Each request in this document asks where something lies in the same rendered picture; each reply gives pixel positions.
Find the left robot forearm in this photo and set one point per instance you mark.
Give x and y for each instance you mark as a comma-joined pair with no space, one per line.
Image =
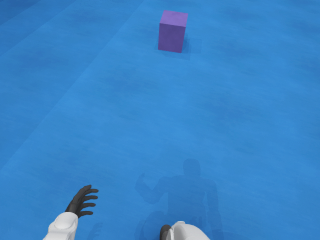
63,228

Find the robot right thigh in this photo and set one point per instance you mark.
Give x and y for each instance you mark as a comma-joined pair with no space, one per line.
186,232

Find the robot right shin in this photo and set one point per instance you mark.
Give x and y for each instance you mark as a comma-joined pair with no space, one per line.
179,222

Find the left robot hand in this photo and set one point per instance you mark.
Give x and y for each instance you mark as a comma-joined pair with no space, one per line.
76,205

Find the carton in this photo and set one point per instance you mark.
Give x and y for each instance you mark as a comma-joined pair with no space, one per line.
172,28

